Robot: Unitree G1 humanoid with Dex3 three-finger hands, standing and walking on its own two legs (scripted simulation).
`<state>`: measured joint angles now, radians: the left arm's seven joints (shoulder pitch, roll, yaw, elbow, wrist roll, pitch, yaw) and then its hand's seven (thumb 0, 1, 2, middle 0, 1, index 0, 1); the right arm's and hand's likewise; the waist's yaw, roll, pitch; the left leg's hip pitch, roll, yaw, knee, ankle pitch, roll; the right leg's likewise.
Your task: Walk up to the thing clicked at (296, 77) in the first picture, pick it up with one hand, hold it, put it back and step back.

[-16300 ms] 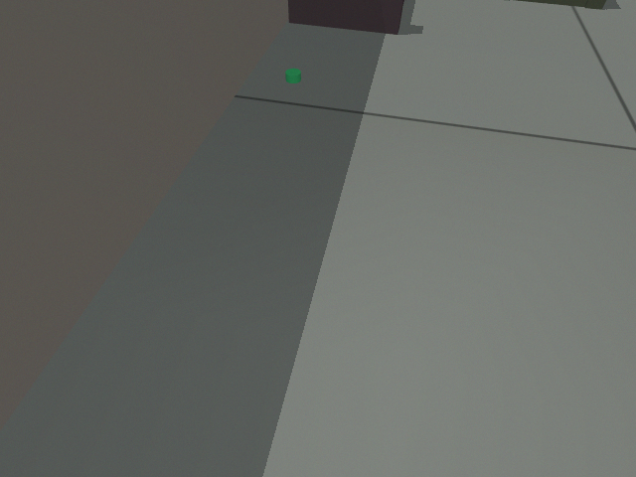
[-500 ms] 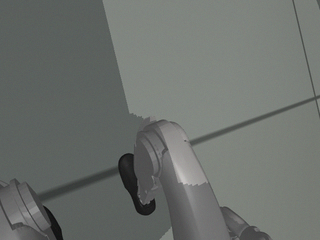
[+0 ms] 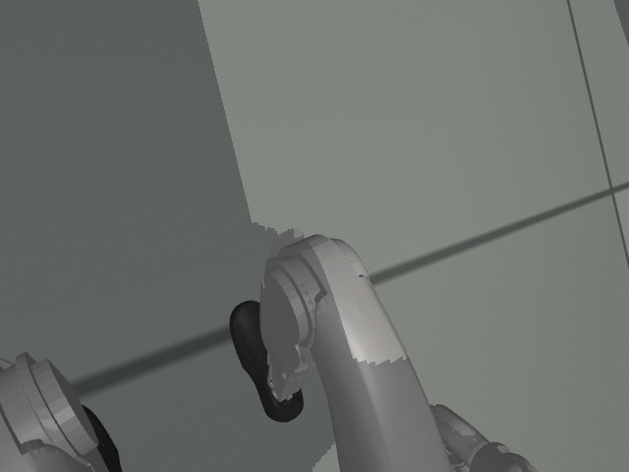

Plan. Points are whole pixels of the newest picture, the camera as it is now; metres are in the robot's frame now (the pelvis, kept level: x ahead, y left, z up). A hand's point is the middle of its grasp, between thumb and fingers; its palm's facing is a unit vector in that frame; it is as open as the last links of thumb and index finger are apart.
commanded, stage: close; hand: left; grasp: from above
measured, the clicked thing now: out of the picture +0.47 +0.35 -0.28
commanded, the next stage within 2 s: settle in 0.82 s
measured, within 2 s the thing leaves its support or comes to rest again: leaves its support in 1.22 s
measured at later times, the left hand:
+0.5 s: hand out of the picture +0.46 +0.35 -0.25, palm faces -0.44 -0.15 -0.88, open 11.6 cm
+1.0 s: hand out of the picture +0.46 +0.35 -0.25, palm faces -0.44 -0.15 -0.88, open 11.6 cm
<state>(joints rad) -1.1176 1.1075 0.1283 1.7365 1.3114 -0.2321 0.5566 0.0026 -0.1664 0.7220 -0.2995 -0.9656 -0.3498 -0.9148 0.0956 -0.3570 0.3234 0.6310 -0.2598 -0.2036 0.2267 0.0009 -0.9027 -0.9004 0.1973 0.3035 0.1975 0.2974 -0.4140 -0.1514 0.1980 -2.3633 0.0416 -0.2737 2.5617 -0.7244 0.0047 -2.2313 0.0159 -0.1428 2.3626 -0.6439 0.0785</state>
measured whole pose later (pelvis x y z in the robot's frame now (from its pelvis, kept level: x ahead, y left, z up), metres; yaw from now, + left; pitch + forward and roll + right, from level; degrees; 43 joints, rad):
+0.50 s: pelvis +0.00 +0.00 +0.00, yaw +0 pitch +27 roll -15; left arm -1.13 1.13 0.11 1.74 1.30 -0.26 0.56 -0.01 -0.16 0.66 -0.38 -0.86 -0.43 -0.81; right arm 0.09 -0.36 0.34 0.61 -0.26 -0.19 0.21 0.00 -0.90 -0.90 0.20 0.30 0.20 0.30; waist -0.42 -0.15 0.22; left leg -2.36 0.04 -0.28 2.56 -0.72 0.00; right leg -2.23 0.02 -0.14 2.36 -0.63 0.08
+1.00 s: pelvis +0.00 +0.00 +0.00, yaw +0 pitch +27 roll -15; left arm -1.13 1.13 0.10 1.75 1.29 -0.25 0.56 -0.01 -0.17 0.65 -0.44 -0.78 -0.48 -0.74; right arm 0.09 -0.35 0.36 0.62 -0.26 -0.18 0.21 0.00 -0.90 -0.90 0.20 0.30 0.20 0.30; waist -0.42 -0.16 0.21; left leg -2.36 0.04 -0.28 2.56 -0.72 0.01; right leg -2.22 0.02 -0.15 2.35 -0.63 0.08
